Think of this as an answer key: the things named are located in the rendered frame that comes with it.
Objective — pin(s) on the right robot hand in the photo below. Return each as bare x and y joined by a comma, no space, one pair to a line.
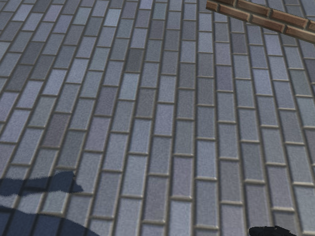
269,231

